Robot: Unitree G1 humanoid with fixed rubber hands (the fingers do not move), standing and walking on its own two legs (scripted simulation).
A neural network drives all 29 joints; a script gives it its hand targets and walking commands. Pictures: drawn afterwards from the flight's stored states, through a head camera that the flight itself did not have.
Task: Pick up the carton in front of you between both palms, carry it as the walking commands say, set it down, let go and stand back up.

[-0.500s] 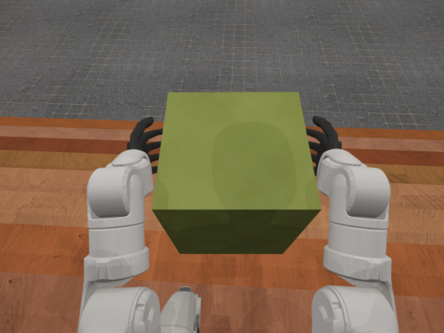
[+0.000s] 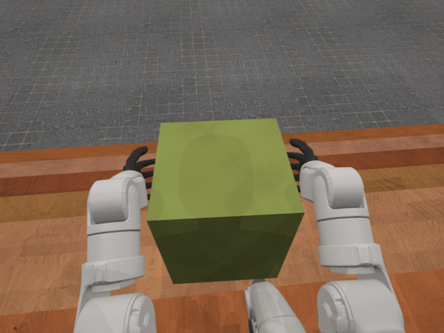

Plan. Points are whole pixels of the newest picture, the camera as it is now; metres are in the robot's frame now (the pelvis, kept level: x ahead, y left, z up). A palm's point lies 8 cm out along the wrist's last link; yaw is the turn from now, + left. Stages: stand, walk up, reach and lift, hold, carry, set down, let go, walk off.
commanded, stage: carry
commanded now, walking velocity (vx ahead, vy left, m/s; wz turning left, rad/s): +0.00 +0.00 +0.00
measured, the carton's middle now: (222, 205) +0.35 -0.03 +0.01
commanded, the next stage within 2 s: none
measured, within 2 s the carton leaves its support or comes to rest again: neither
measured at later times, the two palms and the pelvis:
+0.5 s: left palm (134, 121) +0.72 +0.19 -0.10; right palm (232, 115) +0.72 -0.11 -0.12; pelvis +0.38 +0.02 -0.20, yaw +0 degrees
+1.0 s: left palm (146, 98) +1.06 +0.20 -0.30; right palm (215, 90) +1.07 -0.10 -0.28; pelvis +0.73 +0.05 -0.40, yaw +1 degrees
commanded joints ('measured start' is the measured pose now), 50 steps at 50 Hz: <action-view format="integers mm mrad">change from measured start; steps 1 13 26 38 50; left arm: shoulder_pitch -701 -770 -544 -567 -549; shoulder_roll -1086 -1112 -1095 -985 -937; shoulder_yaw -704 -892 -778 -644 -779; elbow -112 -82 -6 1 -145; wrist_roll -387 -608 -509 -337 -427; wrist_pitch -88 -129 -184 -162 -137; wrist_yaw -178 -266 -229 -193 -197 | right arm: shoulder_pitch -693 -398 -517 -649 -422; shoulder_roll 1226 909 996 1180 1015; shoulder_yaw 633 439 636 676 644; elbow -227 -106 -276 -148 -170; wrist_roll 459 158 307 485 389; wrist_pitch -46 -90 -99 -119 -120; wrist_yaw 283 253 242 294 268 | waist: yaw -34 173 104 69 218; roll -12 -8 -246 103 178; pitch -482 -541 -539 -560 -548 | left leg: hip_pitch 411 -615 256 265 -43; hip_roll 152 179 110 438 247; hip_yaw -255 -242 64 -531 -169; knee -36 374 -387 -318 294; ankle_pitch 1082 305 1321 1297 1167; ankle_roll -98 -159 -144 98 -93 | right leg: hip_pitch -3 1018 539 -6 716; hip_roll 84 -270 -14 -23 70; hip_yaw -149 467 -26 1 -152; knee -352 -292 214 297 -310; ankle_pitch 281 514 243 -211 313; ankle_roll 8 -241 -57 1 -30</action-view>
